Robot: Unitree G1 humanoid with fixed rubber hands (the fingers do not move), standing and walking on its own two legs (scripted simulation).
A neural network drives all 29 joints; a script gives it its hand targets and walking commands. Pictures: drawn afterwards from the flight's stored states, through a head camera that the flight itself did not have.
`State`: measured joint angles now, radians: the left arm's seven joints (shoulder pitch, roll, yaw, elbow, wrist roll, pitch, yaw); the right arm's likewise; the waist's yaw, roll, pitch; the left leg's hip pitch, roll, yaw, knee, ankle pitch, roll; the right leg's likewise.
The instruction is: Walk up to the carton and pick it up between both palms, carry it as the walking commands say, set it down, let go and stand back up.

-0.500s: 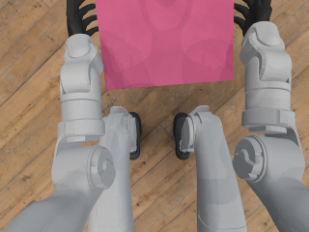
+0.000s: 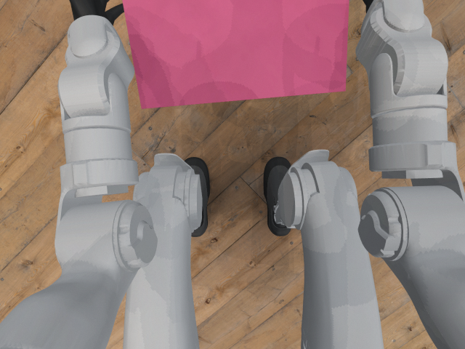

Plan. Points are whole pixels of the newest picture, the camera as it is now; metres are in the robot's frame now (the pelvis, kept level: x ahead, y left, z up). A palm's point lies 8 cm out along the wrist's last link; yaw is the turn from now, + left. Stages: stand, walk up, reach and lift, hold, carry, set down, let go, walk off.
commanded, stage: set down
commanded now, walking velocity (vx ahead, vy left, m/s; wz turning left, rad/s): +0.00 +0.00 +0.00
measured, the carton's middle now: out of the picture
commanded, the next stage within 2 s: none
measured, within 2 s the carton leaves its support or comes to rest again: rests again in 1.34 s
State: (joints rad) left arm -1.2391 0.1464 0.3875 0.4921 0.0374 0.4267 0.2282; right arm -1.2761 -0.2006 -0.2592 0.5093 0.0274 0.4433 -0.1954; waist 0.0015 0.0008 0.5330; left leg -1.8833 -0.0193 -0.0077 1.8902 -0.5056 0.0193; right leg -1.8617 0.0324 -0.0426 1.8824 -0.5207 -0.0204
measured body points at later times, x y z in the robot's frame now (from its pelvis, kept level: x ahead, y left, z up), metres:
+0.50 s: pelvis +0.01 +0.00 -0.06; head +0.39 +0.01 +0.17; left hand +0.57 +0.19 -0.21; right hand +0.56 -0.16 -0.23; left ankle +0.13 +0.11 -0.44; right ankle +0.13 -0.11 -0.44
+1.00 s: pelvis +0.02 +0.00 -0.10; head +0.41 +0.01 +0.12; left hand +0.59 +0.20 -0.29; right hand +0.60 -0.15 -0.28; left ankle +0.13 +0.11 -0.44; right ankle +0.13 -0.11 -0.44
